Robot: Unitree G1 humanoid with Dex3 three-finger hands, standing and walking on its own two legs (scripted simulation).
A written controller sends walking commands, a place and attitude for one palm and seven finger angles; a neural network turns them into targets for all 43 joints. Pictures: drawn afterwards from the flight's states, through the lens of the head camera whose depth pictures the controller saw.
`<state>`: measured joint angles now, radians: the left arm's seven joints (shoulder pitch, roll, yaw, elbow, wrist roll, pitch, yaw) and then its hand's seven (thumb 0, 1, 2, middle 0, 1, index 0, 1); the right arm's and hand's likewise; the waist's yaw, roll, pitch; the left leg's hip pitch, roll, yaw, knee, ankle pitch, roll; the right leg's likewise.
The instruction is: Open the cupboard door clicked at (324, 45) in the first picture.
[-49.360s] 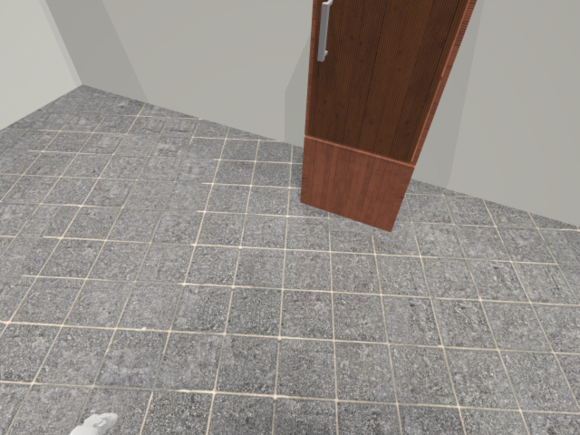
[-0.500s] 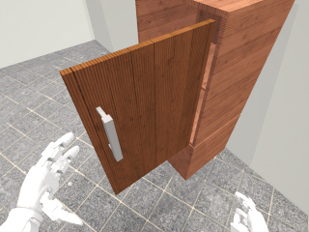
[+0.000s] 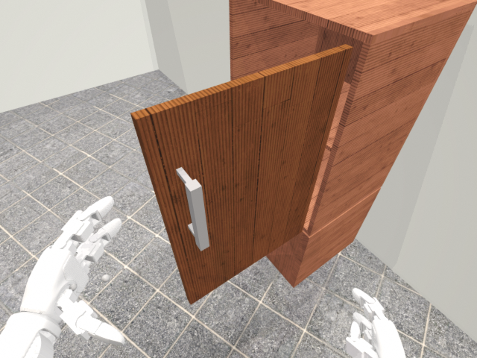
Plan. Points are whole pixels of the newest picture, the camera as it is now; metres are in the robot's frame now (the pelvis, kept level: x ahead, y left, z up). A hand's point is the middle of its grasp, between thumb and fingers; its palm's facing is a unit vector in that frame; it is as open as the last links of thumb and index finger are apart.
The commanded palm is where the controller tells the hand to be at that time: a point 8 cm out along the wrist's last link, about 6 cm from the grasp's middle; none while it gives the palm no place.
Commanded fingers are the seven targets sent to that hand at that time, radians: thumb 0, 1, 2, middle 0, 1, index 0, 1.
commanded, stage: draw the hand back to the body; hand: left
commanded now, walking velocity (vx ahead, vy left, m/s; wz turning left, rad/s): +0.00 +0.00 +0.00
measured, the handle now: (193, 211) +0.33 +0.11 +0.09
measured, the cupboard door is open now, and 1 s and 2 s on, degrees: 89 89 89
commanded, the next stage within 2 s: step back with the hand held close in 1.18 s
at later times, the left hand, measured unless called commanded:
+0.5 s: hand (72, 243) +0.22 +0.25 +0.15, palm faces +0.39 -0.84 -0.38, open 12.7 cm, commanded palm +0.18 +0.28 +0.17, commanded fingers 0.00 0.41 0.69 -0.18 -0.30 -0.18 -0.30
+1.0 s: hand (80, 213) +0.25 +0.24 +0.18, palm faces +0.42 -0.81 -0.40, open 7.7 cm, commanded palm +0.20 +0.28 +0.20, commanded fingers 0.00 0.90 0.90 -0.20 -0.30 -0.20 -0.30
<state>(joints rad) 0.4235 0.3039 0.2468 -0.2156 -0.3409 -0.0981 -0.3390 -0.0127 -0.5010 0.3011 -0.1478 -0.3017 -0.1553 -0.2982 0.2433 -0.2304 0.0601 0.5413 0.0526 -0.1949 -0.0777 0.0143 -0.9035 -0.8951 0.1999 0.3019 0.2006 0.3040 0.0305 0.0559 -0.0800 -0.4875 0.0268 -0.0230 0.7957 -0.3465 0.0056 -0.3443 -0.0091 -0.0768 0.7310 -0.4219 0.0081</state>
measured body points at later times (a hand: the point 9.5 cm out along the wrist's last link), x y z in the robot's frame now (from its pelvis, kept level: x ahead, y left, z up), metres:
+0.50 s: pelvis +0.02 +0.00 +0.03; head +0.01 -0.01 +0.48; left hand +0.20 +0.29 +0.17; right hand +0.20 -0.22 -0.06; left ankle +0.04 +0.11 -0.71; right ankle -0.02 -0.13 -0.71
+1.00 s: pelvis +0.05 -0.02 +0.03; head +0.04 -0.04 +0.48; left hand +0.22 +0.28 +0.20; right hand +0.24 -0.25 -0.05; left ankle +0.04 +0.11 -0.71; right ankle -0.02 -0.13 -0.71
